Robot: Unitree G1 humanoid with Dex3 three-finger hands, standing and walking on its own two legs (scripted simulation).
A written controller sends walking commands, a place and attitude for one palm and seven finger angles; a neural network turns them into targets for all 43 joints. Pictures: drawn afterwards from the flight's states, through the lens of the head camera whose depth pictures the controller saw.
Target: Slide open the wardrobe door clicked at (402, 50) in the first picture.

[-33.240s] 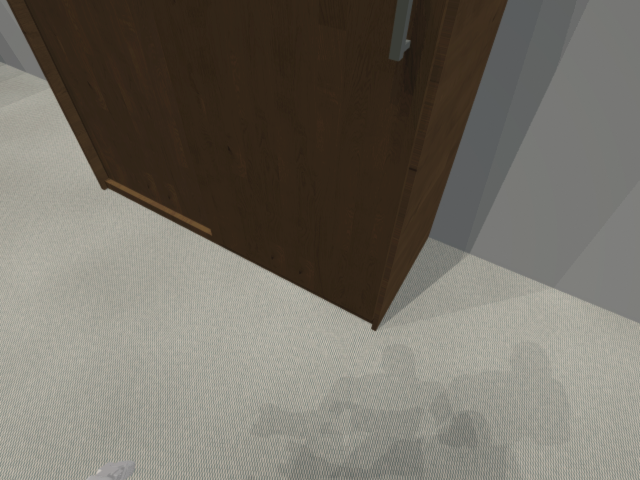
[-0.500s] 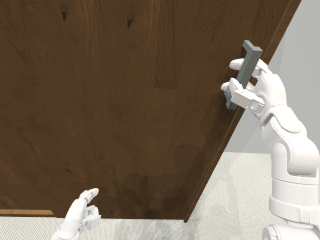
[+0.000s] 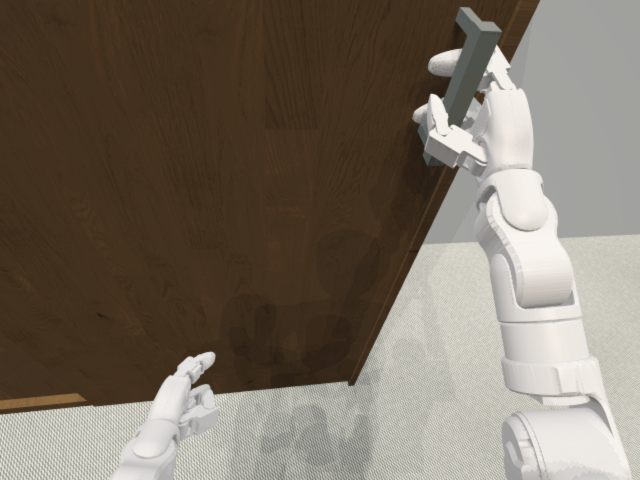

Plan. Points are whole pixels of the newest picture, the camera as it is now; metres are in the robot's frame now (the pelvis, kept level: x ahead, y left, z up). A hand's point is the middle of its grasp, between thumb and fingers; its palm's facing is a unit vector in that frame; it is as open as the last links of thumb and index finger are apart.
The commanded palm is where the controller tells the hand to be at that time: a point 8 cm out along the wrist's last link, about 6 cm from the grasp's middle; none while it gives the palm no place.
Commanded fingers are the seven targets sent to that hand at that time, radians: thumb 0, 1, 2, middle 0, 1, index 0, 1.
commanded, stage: step sideways, sliding the door along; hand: right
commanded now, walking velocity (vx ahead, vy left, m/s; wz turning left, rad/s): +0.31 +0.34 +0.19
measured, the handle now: (449, 92) +0.45 -0.11 +0.27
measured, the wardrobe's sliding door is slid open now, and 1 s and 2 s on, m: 0.00 0.06 0.27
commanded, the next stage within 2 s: none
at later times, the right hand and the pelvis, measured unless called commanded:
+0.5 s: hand (408, 131) +0.41 -0.07 +0.24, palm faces +0.17 +0.98 -0.07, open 6.4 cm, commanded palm +0.38 -0.04 +0.25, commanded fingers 0.00 -0.90 -0.90 0.45 1.40 0.45 1.40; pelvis -0.01 +0.08 -0.03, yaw -1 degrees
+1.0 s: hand (361, 125) +0.41 -0.02 +0.24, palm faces +0.43 +0.90 -0.07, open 6.4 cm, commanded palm +0.37 +0.01 +0.24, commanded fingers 0.00 -0.90 -0.90 0.45 1.40 0.45 1.40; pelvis +0.03 +0.20 -0.01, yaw +0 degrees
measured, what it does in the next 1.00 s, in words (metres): steps to the left: left foot, then right foot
